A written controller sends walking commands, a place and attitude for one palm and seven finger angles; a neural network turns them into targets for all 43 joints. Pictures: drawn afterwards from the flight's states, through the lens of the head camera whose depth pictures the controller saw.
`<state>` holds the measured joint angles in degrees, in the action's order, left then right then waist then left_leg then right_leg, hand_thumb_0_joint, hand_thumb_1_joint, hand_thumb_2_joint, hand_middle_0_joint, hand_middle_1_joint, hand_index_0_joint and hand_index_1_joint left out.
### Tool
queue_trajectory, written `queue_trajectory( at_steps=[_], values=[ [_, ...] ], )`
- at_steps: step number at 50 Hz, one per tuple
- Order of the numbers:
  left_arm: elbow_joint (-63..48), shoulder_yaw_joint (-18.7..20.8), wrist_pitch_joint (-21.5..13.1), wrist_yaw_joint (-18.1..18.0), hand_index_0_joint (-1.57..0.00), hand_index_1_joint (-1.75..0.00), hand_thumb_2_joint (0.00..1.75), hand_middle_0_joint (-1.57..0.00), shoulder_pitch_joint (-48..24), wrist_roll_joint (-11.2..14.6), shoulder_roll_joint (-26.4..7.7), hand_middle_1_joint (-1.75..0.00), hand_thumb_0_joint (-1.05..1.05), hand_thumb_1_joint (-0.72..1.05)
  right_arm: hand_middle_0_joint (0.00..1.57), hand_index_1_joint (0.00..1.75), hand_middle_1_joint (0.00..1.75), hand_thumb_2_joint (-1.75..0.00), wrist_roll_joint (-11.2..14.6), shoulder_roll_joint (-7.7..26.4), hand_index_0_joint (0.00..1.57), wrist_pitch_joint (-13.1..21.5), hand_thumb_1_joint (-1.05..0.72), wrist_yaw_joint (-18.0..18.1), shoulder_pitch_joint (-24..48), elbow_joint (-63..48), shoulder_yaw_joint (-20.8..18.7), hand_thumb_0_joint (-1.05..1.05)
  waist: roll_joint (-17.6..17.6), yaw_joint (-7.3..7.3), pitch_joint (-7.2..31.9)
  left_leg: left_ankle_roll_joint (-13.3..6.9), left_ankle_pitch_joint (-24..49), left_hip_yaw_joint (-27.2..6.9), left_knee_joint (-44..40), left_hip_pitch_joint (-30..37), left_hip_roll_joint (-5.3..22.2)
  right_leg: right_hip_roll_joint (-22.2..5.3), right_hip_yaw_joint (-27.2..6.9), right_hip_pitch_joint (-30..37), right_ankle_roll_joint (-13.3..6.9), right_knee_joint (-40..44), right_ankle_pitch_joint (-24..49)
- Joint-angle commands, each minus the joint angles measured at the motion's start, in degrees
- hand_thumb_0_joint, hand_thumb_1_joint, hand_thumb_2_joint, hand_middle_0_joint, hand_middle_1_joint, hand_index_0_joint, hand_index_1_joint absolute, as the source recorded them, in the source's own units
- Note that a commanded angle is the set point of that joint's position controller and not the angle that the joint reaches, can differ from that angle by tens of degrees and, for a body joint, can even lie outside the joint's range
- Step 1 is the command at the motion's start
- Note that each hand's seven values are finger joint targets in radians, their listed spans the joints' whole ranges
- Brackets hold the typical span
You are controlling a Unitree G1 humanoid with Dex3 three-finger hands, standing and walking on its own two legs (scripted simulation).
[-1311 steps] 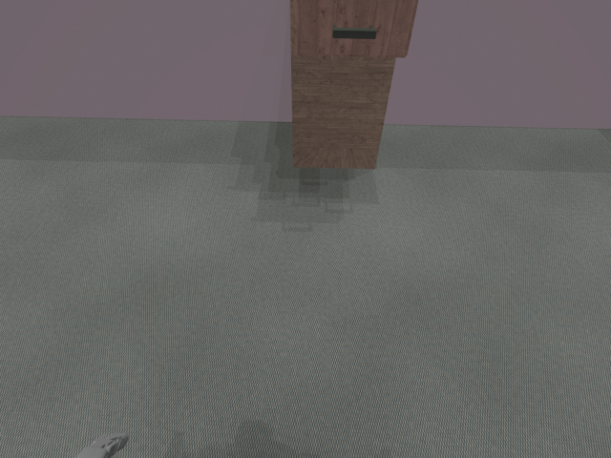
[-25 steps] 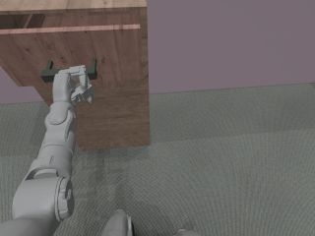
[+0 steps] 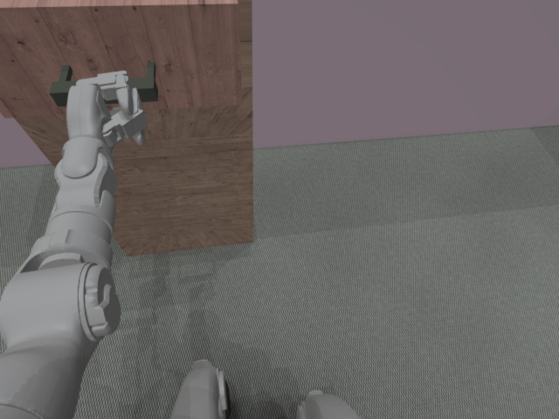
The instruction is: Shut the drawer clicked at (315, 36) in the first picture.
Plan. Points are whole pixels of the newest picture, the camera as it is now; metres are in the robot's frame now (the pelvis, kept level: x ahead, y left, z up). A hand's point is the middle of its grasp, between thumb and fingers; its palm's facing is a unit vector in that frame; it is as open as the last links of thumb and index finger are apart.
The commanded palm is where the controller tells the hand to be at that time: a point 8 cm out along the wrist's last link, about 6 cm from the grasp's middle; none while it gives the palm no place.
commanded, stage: push the drawer shut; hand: left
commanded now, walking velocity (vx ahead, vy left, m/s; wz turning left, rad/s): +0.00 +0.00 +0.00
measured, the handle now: (108, 81) +0.59 +0.21 +0.11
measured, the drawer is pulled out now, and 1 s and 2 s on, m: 0.05 0.00 0.00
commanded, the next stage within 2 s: pull the fist back off the drawer in 0.76 s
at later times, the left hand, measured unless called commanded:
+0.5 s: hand (143, 87) +0.57 +0.16 +0.11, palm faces +0.08 -1.00 -0.01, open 3.0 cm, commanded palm +0.57 +0.19 +0.11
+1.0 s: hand (140, 85) +0.57 +0.16 +0.12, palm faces +0.08 -1.00 -0.04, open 3.2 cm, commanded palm +0.59 +0.18 +0.11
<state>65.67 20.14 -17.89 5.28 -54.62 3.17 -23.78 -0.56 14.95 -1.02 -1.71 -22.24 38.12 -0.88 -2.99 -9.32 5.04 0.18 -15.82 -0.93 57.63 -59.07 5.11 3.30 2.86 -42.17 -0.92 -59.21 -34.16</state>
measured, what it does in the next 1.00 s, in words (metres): stands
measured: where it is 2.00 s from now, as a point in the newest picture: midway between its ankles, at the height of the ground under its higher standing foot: outside the picture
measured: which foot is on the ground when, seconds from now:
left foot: down 0.00-1.00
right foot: down 0.00-1.00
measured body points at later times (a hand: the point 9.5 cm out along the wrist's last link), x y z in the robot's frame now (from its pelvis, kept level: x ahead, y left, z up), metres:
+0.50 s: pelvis +0.00 +0.01 -0.01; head +0.13 +0.03 +0.42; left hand +0.56 +0.21 +0.12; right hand -0.08 -0.25 -0.11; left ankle +0.11 +0.13 -0.66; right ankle -0.05 -0.12 -0.66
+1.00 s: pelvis -0.03 +0.02 -0.04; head +0.12 +0.05 +0.39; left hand +0.56 +0.22 +0.12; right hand -0.10 -0.24 -0.12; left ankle +0.11 +0.13 -0.66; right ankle -0.05 -0.12 -0.66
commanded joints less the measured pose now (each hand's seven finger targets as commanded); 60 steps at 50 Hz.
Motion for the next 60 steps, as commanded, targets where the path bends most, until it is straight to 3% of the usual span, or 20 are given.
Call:
queue_trajectory(
  at_steps=[1,3,7,9,16,18,20,24,31,34,37,39,42,43,49,51,54,56,58,60],
  values=[
    [-10.4,1.78,-3.55,-1.5,-1.4,-1.6,0.9,-1.4,-33.22,-0.01,-14.38,-1.6,0.0,0.9,0.2,0.3,0.3,-0.9,-0.74,10.15,0.2,0.57,-0.9,0.67,-10.47,-2.11,-3.3,0.0,-4.42,-2.8,24.25,-2.36,6.16,-3.41,-1.6,36.36,-2.17,1.42,-1.11,-14.76,0.12,11.44,15.45],
    [-9.4,1.42,-2.99,-1.95,-1.4,-1.6,0.9,-1.4,-35.94,-0.67,-14.89,-1.6,0.0,0.9,0.2,0.3,0.3,-0.9,-0.8,10.27,0.2,0.66,-0.9,0.6,-11.19,-1.92,-3.19,0.0,-4.01,-3.6,23.85,-2.58,4.7,-3.35,-1.3,34.76,-2.21,1.52,-1.26,-15.41,0.25,11.4,14.37],
    [-7.97,3.51,-2.6,-2.66,-1.4,-1.6,0.9,-1.4,-38.03,-1.87,-18.08,-1.6,0.0,0.9,0.2,0.3,0.3,-0.9,-1.32,10.67,0.2,0.6,-0.9,0.49,-12.84,-1.68,-3.13,0.0,-4.92,-3.42,26.24,-2.5,5.78,-3.64,-0.5,34.4,-1.95,1.69,-1.1,-15.63,0.01,10.59,14.5],
    [-7.76,1.44,-2.43,-2.73,-1.4,-1.6,0.9,-1.4,-39.96,-2.15,-15.68,-1.6,0.0,0.9,0.2,0.3,0.3,-0.9,-1.56,10.57,0.2,0.6,-0.9,0.21,-13.39,-1.55,-3.03,0.0,-6.11,-4.42,25.79,-2.46,6.15,-4.21,-0.44,35.31,-1.95,1.77,-0.7,-17.22,-0.21,10.26,14.2],
    [-6.84,4.14,-1.63,-3.7,-1.4,-1.6,0.9,-1.4,-43.15,-3.85,-20.86,-1.6,0.0,0.9,0.2,0.3,0.3,-0.9,-2.21,11.41,0.2,0.24,-0.9,-0.03,-15.8,-0.92,-3.07,0.0,-8.21,-4.92,28.17,-2.46,6.96,-4.29,0.41,34.76,-1.39,2.02,-0.43,-17.98,-0.3,9.84,14.17],
    [-6.64,3.89,-1.21,-3.63,-1.4,-1.6,0.9,-1.4,-43.11,-4.14,-20.76,-1.6,0.0,0.9,0.2,0.3,0.3,-0.9,-2.29,11.24,0.2,0.03,-0.9,-0.26,-16.27,-1.12,-2.98,0.0,-8.61,-4.84,28.64,-2.54,7.97,-4.04,0.74,34.24,-1.51,2.22,-0.49,-17.36,-0.3,9.88,15.06],
    [-4.63,4.62,-0.74,-3.8,-1.4,-1.6,0.9,-1.4,-44.07,-4.71,-21.97,-1.6,0.0,0.9,0.2,0.3,0.3,-0.9,-2.28,11.53,0.2,-0.16,-0.9,-0.27,-17.07,-0.77,-2.94,0.0,-6.89,-5.69,27.6,-2.71,8.04,-4.12,1.05,33.17,-1.3,2.3,-0.46,-17.91,-0.12,9.98,15.13],
    [-3.62,4.43,0.09,-4.15,-1.4,-1.6,0.9,-1.4,-49.62,-5.38,-23.59,-1.6,0.0,0.9,0.2,0.3,0.3,-0.9,-2.6,11.84,0.2,-0.21,-0.9,-0.1,-18.17,-0.26,-2.65,0.0,-7.1,-7.61,25.47,-2.98,5.04,-4.26,1.61,30.31,-1.32,2.38,-0.51,-19.32,-0.04,9.96,13.28],
    [-2.47,-0.21,-0.23,-5.07,-1.4,-1.6,0.9,-1.4,-55.18,-6.54,-20.13,-1.6,0.0,0.9,0.2,0.3,0.3,-0.9,-2.95,11.95,0.2,0.98,-0.9,-0.25,-18.71,0.87,-2.19,0.0,-11.67,-9.88,24.44,-2.5,0.06,-5.81,1.92,32.09,-0.8,2.17,0.3,-26.1,-0.46,8.71,8.81],
    [-3.41,-1.25,-0.25,-5.49,-1.4,-1.6,0.9,-1.4,-57.4,-6.77,-19.74,-1.6,0.0,0.9,0.2,0.3,0.3,-0.9,-3.14,12.3,0.2,1.7,-0.9,-0.31,-18.76,1.0,-2.0,0.0,-13.39,-10.44,25.7,-2.57,-1.13,-6.54,2.26,32.51,-0.69,1.96,0.39,-27.47,-0.73,7.75,8.07],
    [-3.08,-1.7,0.42,-5.95,-1.4,-1.6,0.9,-1.4,-58.68,-7.24,-20.23,-1.6,0.0,0.9,0.2,0.3,0.3,-0.9,-3.08,12.61,0.2,2.14,-0.9,-0.15,-18.7,1.07,-1.79,0.0,-13.52,-10.77,26.45,-2.63,-3.28,-6.68,2.69,31.54,-0.42,1.82,0.38,-28.57,-0.6,7.12,6.73],
    [-3.2,-2.53,0.9,-6.35,-1.4,-1.6,0.9,-1.4,-59.65,-7.16,-18.82,-1.6,0.0,0.9,0.2,0.3,0.3,-0.9,-3.2,12.57,0.2,2.64,-0.9,-0.22,-18.74,1.06,-1.65,0.0,-14.24,-11.2,26.63,-2.66,-3.97,-7.17,2.64,31.79,-0.44,1.86,0.59,-29.33,-0.74,6.83,6.42],
    [-1.8,-1.47,1.86,-6.72,-1.4,-1.6,0.9,-1.4,-59.54,-7.32,-21.76,-1.6,0.0,0.9,0.2,0.3,0.3,-0.9,-2.93,13.14,0.2,3.07,-0.9,0.14,-18.57,1.18,-1.13,0.0,-11.99,-11.5,26.31,-2.92,-7.76,-6.87,2.73,28.44,-0.08,1.81,0.37,-28.94,-0.4,6.72,4.16],
    [-1.07,-2.2,2.19,-6.73,-1.4,-1.6,0.9,-1.4,-59.66,-7.55,-21.34,-1.6,0.0,0.9,0.2,0.3,0.3,-0.9,-2.76,13.14,0.2,3.28,-0.9,0.23,-18.26,1.14,-1.01,0.0,-12.55,-11.62,25.66,-2.89,-9.0,-6.72,2.65,27.51,-0.09,1.82,0.19,-29.28,-0.39,6.75,3.23],
    [-1.54,-1.11,2.87,-6.7,-1.4,-1.6,0.9,-1.4,-59.8,-7.38,-22.81,-1.6,0.0,0.9,0.2,0.3,0.3,-0.9,-2.95,13.32,0.2,3.82,-0.9,0.21,-18.24,0.24,-0.72,0.0,-13.68,-10.79,26.25,-2.66,-10.09,-7.79,2.16,27.72,-0.35,1.81,0.87,-29.6,-0.83,5.59,3.04],
    [-0.74,-0.33,3.42,-6.63,-1.4,-1.6,0.9,-1.4,-59.02,-7.22,-23.79,-1.6,0.0,0.9,0.2,0.3,0.3,-0.9,-2.84,13.52,0.2,3.74,-0.9,0.38,-18.04,0.01,-0.73,0.0,-11.71,-10.81,25.18,-2.73,-10.98,-7.59,2.2,26.27,-0.28,1.85,0.82,-29.37,-0.58,5.92,2.4],
    [-1.31,1.06,3.54,-6.42,-1.4,-1.6,0.9,-1.4,-59.15,-7.02,-24.9,-1.6,0.0,0.9,0.2,0.3,0.3,-0.9,-3.05,13.49,0.2,3.8,-0.9,0.37,-18.3,-0.41,-0.7,0.0,-12.02,-10.43,26.27,-2.78,-10.47,-7.6,2.3,26.01,-0.63,1.94,0.96,-28.7,-0.73,5.59,2.78],
    [-1.44,1.45,3.65,-6.04,-1.4,-1.6,0.9,-1.4,-58.26,-7.1,-25.45,-1.6,0.0,0.9,0.2,0.3,0.3,-0.9,-2.9,13.45,0.2,3.51,-0.9,0.39,-18.39,-0.66,-0.79,0.0,-12.28,-9.6,26.79,-2.46,-10.2,-7.81,1.96,26.55,-0.52,1.91,1.16,-28.51,-0.82,5.36,3.05],
    [-2.44,0.74,3.89,-5.88,-1.4,-1.6,0.9,-1.4,-57.65,-6.61,-23.32,-1.6,0.0,0.9,0.2,0.3,0.3,-0.9,-2.89,13.29,0.2,3.46,-0.9,0.24,-18.12,-0.82,-1.17,0.0,-12.47,-9.53,26.63,-2.32,-10.77,-8.37,1.28,27.89,-0.46,1.84,1.39,-29.3,-0.73,5.59,3.16],
    [-2.35,1.36,3.96,-5.55,-1.4,-1.6,0.9,-1.4,-54.31,-6.39,-22.56,-1.6,0.0,0.9,0.2,0.3,0.3,-0.9,-2.78,13.21,0.2,3.4,-0.9,-0.03,-18.13,-1.05,-1.46,0.0,-12.89,-8.19,27.44,-1.92,-10.14,-9.04,0.41,30.26,-0.25,1.77,1.77,-29.49,-0.94,5.4,3.8]
  ],
)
